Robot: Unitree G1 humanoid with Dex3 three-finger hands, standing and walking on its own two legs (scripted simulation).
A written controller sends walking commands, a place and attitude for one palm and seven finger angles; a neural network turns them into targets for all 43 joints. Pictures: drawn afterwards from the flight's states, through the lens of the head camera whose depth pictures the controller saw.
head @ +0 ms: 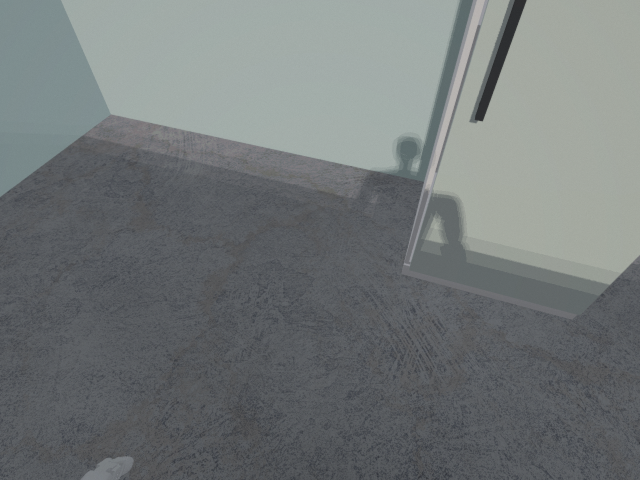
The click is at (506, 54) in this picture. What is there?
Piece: fridge door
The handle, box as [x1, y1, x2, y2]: [475, 0, 526, 120]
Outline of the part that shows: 526,0 514,1 489,77 479,103 475,119 482,120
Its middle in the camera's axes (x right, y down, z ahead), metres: +0.37 -0.41 +0.77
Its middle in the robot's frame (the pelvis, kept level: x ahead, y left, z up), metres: +0.89 -0.33 +0.18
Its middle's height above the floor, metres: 0.95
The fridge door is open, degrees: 0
